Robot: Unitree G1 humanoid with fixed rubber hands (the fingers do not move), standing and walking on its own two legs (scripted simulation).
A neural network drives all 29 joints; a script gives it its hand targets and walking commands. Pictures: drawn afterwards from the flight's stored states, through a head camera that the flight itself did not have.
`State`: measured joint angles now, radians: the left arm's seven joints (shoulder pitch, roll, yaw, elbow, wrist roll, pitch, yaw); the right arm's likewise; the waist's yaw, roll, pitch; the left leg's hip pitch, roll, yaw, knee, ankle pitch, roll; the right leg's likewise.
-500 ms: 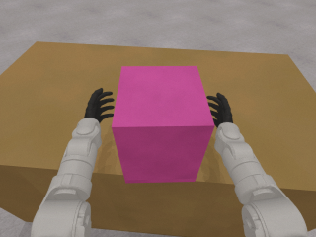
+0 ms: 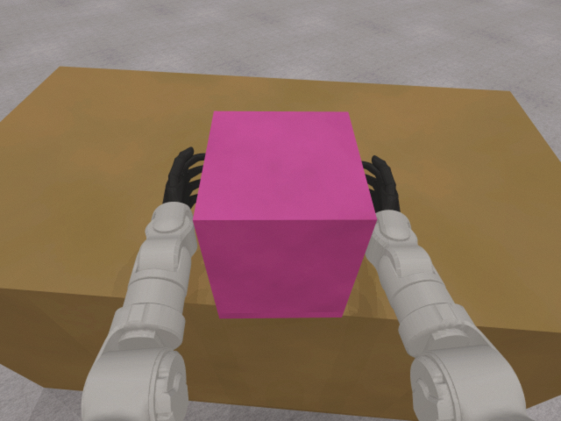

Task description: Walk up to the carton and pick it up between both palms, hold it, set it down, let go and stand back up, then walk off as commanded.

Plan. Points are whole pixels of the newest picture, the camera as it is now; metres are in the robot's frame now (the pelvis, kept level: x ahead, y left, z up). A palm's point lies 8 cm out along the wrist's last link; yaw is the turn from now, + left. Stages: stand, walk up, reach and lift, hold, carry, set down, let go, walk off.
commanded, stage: reach and lift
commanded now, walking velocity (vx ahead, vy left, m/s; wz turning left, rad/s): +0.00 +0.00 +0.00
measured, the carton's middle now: (281, 219) +0.42 +0.04 +0.06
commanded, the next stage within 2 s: none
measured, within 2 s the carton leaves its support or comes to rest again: leaves its support in 1.76 s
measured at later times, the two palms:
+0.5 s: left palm (175, 207) +0.39 +0.19 +0.11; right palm (382, 220) +0.39 -0.11 +0.10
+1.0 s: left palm (174, 210) +0.39 +0.19 +0.11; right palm (380, 222) +0.39 -0.10 +0.10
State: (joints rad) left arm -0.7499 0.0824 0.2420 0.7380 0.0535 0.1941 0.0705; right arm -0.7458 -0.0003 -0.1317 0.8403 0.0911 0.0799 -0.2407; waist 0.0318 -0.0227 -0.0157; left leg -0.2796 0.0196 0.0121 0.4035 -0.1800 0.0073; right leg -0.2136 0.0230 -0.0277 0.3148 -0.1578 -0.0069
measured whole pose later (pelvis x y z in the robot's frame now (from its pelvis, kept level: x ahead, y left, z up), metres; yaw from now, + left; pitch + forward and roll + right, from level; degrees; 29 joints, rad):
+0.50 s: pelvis +0.02 +0.00 +0.00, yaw +0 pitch -6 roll -1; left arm -0.68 -0.04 0.44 0.67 0.36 0.16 -0.06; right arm -0.61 0.15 -0.39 0.80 -0.26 -0.09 -0.12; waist 0.04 -0.05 0.07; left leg -0.04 0.01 0.03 0.33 -0.19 0.01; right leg 0.03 0.01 -0.03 0.24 -0.17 0.00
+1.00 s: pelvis +0.02 -0.01 +0.00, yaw +2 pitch -5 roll -1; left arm -0.66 -0.04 0.43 0.59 0.38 0.23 -0.10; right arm -0.59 0.17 -0.37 0.77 -0.24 -0.11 -0.13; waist 0.03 -0.06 0.08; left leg -0.03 0.01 0.02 0.30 -0.17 0.00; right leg 0.04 0.01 -0.06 0.23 -0.17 -0.01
